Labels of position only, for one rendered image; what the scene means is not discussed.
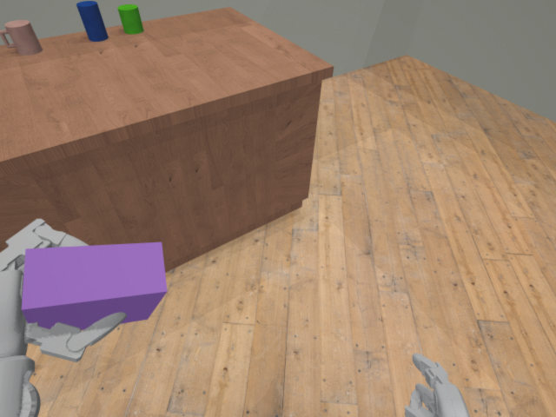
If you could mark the robot left forearm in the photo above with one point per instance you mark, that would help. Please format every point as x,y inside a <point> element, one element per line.
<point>18,397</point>

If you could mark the table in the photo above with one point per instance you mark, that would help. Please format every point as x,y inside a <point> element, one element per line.
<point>192,133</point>

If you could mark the sponge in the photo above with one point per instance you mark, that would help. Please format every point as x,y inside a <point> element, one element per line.
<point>80,285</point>

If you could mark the robot left hand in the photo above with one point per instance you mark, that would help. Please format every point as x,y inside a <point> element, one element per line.
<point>61,341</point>

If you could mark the robot right hand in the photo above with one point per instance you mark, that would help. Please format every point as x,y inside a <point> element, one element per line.
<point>445,401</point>

